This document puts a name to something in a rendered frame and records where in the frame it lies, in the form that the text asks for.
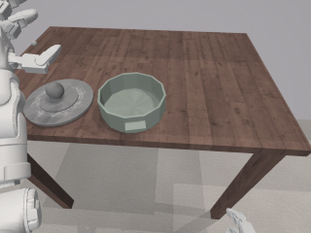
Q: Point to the knob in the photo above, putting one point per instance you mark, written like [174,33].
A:
[54,90]

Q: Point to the robot left forearm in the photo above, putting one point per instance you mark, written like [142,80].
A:
[14,165]

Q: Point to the table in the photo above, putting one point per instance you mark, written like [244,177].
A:
[219,97]

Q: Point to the lid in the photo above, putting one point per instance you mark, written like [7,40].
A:
[42,110]

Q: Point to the robot left hand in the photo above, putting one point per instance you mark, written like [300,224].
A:
[10,28]

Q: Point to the robot left upper arm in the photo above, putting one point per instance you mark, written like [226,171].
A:
[20,211]

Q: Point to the robot right hand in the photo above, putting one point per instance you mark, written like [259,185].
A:
[240,220]

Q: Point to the pot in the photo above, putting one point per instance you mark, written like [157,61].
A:
[132,102]

